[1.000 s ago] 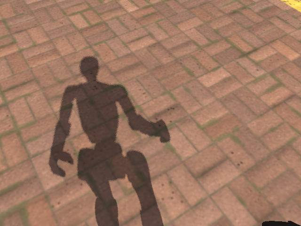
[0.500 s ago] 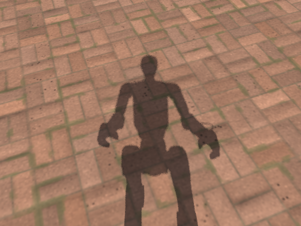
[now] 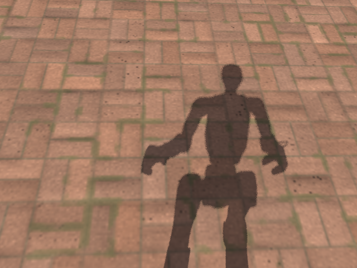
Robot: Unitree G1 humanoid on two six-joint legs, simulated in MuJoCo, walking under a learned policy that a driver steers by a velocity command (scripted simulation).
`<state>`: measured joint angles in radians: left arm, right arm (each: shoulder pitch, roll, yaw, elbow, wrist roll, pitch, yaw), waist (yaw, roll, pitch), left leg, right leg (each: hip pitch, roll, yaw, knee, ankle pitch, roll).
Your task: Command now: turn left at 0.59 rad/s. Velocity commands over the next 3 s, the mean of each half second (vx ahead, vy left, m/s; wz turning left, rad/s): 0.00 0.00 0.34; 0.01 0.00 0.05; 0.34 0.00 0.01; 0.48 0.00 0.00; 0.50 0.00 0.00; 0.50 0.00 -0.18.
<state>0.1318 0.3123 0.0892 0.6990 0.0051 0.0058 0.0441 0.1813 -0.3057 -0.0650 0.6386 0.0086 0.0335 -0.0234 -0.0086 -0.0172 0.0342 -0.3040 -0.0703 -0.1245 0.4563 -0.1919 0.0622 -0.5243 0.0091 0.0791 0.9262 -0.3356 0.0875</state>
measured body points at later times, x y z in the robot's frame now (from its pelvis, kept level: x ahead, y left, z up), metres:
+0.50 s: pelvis +0.00 -0.02 -0.01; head +0.03 -0.03 +0.44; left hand +0.10 +0.25 -0.11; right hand +0.18 -0.27 -0.11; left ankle -0.04 +0.11 -0.73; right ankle +0.03 -0.15 -0.74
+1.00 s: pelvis +0.00 +0.01 -0.01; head +0.00 +0.01 +0.44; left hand +0.04 +0.29 -0.14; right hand +0.15 -0.22 -0.13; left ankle -0.04 +0.11 -0.74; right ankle +0.03 -0.15 -0.74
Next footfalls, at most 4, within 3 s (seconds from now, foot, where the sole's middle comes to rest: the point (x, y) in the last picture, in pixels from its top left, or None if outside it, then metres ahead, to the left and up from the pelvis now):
0.20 right None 0.07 -0.14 -0.78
0.52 left None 0.00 0.12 -0.78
1.68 left None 0.43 0.16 -0.78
2.20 right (183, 191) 0.75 -0.04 -0.78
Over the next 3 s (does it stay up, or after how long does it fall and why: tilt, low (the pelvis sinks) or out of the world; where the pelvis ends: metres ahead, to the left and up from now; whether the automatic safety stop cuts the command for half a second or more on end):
stays up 0.99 0.15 0.00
